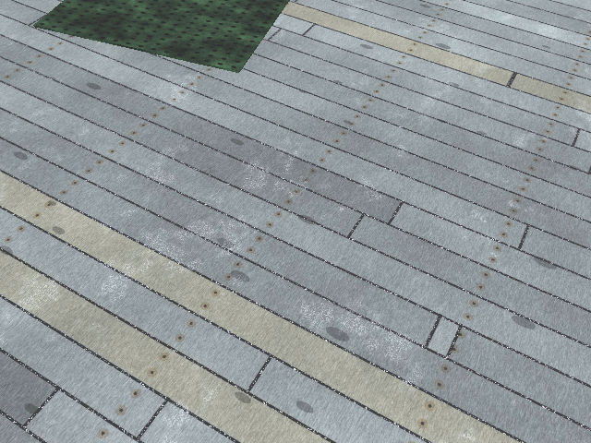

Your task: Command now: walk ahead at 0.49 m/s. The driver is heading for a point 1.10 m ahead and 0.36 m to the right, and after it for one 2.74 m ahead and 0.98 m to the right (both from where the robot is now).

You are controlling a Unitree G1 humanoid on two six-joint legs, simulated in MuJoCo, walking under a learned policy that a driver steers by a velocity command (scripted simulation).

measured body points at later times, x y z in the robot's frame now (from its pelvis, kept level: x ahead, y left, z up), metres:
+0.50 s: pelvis +0.28 -0.07 -0.01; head +0.32 -0.08 +0.44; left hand +0.44 +0.19 -0.12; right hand +0.34 -0.35 -0.13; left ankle +0.22 +0.09 -0.65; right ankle +0.34 -0.14 -0.74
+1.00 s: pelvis +0.57 -0.06 +0.00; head +0.59 -0.07 +0.44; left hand +0.76 +0.16 -0.12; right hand +0.59 -0.37 -0.10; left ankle +0.65 +0.02 -0.74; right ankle +0.45 -0.16 -0.65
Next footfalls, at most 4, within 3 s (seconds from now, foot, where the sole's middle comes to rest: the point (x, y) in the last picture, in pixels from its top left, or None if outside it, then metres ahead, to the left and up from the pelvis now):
0.34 right None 0.38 -0.14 -0.78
0.84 left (299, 363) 0.68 0.00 -0.78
1.38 right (443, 322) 0.80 -0.37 -0.78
1.94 left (420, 210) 1.19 -0.37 -0.78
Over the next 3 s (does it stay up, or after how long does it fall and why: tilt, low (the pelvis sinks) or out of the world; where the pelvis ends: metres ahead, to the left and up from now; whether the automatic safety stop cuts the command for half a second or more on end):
stays up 1.54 -0.52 -0.01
